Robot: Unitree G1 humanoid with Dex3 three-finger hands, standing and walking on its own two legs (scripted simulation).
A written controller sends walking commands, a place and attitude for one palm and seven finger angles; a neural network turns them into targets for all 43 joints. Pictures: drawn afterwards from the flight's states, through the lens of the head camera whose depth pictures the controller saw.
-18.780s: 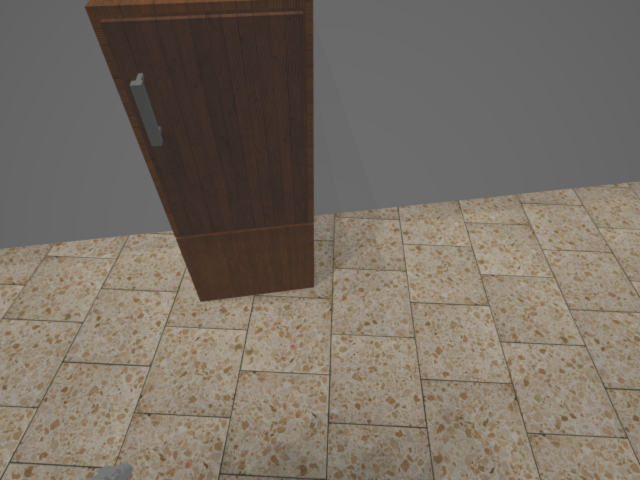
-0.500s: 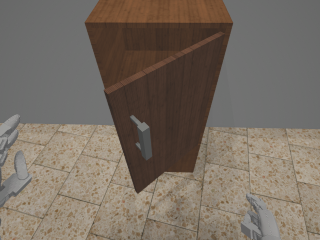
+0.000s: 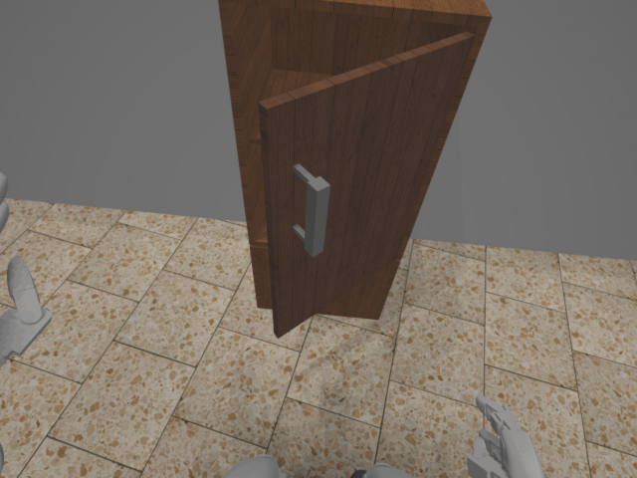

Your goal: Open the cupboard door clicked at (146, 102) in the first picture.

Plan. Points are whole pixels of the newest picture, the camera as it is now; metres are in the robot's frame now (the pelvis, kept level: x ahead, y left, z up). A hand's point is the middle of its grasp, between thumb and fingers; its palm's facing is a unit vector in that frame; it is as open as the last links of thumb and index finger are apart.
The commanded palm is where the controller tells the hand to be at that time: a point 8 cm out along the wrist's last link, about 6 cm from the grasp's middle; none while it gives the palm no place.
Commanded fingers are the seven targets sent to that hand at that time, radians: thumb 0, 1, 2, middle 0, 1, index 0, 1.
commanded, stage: step back with the hand held close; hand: left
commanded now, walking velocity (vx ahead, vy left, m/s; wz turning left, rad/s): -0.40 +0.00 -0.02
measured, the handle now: (307, 211) +0.46 +0.05 +0.06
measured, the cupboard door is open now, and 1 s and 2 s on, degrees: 43 43 43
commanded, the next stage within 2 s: stop stepping back and stand still in 0.28 s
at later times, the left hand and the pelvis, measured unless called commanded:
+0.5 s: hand (64, 387) +0.15 +0.21 +0.19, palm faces +0.27 -0.82 -0.50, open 7.4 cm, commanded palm +0.09 +0.26 +0.20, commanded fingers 0.00 0.90 0.90 -0.20 -0.30 -0.20 -0.30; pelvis -0.08 -0.03 +0.02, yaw -6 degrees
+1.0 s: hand out of the picture +0.08 +0.18 +0.18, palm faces +0.41 -0.80 -0.43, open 7.4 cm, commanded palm +0.02 +0.22 +0.20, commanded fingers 0.00 0.90 0.90 -0.20 -0.30 -0.20 -0.30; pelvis -0.14 -0.07 +0.03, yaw -4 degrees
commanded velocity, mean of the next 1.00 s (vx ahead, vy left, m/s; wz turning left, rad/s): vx -0.10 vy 0.02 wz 0.00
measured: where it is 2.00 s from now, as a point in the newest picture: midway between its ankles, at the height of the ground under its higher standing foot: outside the picture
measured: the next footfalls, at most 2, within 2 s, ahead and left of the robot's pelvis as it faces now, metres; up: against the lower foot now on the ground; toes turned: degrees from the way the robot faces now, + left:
right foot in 0.32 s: -0.16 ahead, -0.13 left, +0.00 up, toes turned -4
left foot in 0.50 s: +0.00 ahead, +0.05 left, +0.00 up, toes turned -3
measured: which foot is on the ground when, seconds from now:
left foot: down 0.00-0.32, up 0.34-0.48, down 0.50-0.80, up 0.82-1.00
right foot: down 0.00-0.00, up 0.02-0.30, down 0.32-0.52, up 0.54-0.74, down 0.76-1.00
